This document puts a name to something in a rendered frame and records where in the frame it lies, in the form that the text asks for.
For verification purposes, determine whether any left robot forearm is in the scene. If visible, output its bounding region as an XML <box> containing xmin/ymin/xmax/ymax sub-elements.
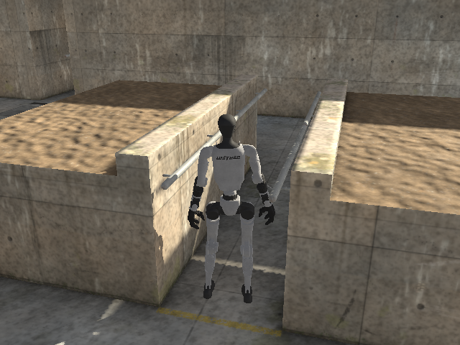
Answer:
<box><xmin>189</xmin><ymin>176</ymin><xmax>203</xmax><ymax>211</ymax></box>

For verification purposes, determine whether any left robot hand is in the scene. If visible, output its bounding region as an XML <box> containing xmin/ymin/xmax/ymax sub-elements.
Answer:
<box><xmin>188</xmin><ymin>209</ymin><xmax>205</xmax><ymax>229</ymax></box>

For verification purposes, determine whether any right robot shin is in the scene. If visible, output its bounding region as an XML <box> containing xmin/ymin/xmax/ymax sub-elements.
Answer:
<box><xmin>242</xmin><ymin>244</ymin><xmax>253</xmax><ymax>293</ymax></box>

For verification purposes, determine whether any right robot forearm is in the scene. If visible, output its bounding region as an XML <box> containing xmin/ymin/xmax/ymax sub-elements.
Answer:
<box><xmin>257</xmin><ymin>172</ymin><xmax>272</xmax><ymax>207</ymax></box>

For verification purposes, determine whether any robot right upper arm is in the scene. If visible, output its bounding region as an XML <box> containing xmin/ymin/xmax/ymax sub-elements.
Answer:
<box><xmin>243</xmin><ymin>144</ymin><xmax>263</xmax><ymax>184</ymax></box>

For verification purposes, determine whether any right robot hand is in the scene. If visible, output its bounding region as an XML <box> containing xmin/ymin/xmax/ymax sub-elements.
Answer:
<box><xmin>259</xmin><ymin>205</ymin><xmax>275</xmax><ymax>225</ymax></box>

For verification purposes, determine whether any robot left thigh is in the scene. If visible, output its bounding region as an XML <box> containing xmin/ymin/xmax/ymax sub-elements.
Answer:
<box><xmin>206</xmin><ymin>201</ymin><xmax>221</xmax><ymax>254</ymax></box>

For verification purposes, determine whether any robot left upper arm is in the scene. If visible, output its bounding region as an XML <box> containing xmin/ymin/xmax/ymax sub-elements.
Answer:
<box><xmin>196</xmin><ymin>146</ymin><xmax>213</xmax><ymax>187</ymax></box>

